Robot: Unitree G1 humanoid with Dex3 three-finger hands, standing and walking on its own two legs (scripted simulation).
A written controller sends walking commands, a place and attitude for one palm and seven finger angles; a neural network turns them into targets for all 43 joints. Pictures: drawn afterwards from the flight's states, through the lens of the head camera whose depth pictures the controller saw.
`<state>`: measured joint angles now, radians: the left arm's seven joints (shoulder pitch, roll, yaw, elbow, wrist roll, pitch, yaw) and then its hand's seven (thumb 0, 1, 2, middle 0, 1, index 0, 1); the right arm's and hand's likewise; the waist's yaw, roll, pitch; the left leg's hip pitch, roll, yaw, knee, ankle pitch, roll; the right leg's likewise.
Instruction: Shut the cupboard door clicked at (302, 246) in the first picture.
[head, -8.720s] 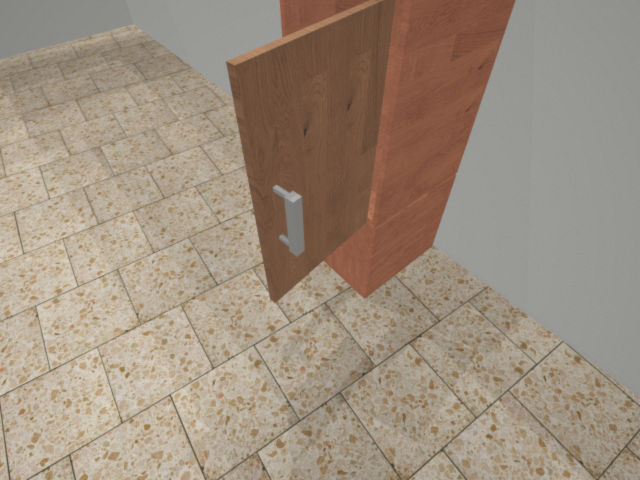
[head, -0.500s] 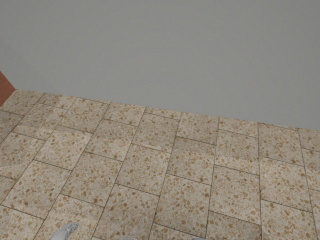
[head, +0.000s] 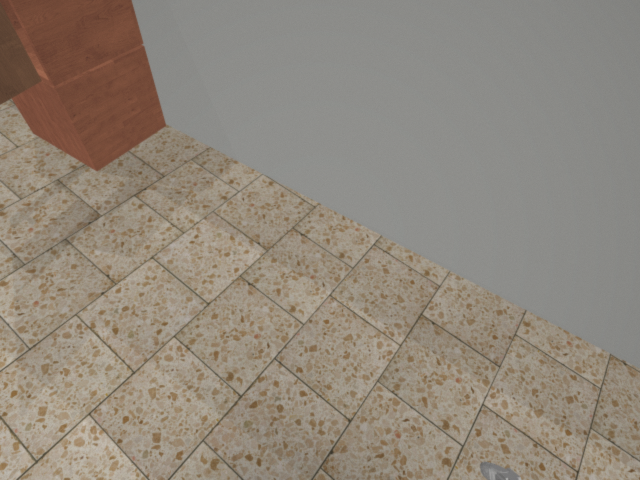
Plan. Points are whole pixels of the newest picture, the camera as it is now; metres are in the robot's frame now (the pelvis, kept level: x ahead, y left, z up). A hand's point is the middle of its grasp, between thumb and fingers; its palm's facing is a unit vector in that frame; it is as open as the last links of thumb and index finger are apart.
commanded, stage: walk to a spot facing it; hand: left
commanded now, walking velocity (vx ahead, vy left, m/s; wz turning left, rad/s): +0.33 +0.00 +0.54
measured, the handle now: out of the picture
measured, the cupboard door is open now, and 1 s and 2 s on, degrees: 98 98 98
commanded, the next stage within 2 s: turn to face it in 1.98 s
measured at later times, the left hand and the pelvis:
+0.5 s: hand (225, 382) +0.26 +0.15 -0.14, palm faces +0.20 -0.96 -0.22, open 7.4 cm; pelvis +0.18 -0.05 +0.01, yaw +14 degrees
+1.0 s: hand (210, 418) +0.22 +0.17 -0.18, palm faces +0.51 -0.85 -0.14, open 7.4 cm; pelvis +0.36 +0.05 +0.00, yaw +25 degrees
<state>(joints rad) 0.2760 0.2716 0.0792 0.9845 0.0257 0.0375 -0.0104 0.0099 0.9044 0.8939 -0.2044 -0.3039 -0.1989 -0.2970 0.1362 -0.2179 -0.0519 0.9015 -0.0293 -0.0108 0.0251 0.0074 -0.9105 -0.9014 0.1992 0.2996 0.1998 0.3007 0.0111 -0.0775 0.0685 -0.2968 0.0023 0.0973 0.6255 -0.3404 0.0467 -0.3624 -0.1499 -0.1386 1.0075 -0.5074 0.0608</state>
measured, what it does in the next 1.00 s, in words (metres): walks ahead, turning left: right foot, then left foot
